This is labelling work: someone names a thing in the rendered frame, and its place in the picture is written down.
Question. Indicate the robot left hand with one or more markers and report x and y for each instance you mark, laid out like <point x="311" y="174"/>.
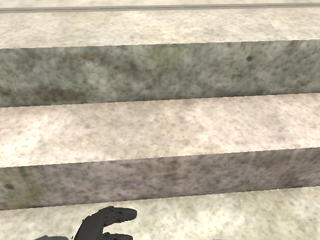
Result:
<point x="92" y="226"/>

